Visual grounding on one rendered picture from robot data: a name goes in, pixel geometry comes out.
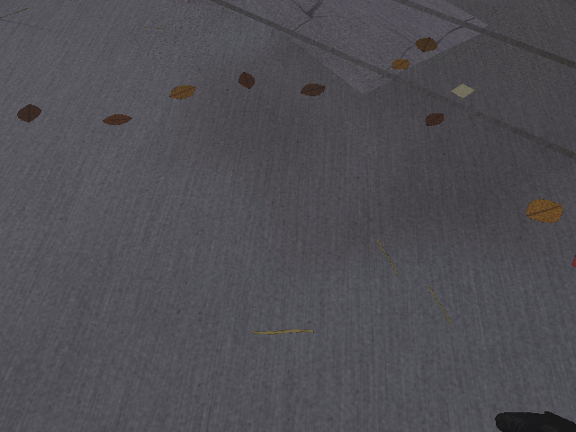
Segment right robot hand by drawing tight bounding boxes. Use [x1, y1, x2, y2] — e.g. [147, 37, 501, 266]
[495, 411, 576, 432]

